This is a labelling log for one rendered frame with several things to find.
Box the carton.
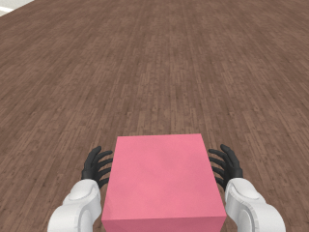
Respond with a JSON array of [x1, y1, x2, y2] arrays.
[[101, 133, 227, 232]]

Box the left robot forearm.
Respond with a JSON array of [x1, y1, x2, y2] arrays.
[[47, 179, 102, 232]]

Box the right robot hand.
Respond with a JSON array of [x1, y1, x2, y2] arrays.
[[208, 144, 243, 192]]

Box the right robot forearm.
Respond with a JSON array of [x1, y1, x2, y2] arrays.
[[224, 178, 286, 232]]

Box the left robot hand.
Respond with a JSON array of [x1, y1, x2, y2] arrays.
[[81, 145, 113, 190]]

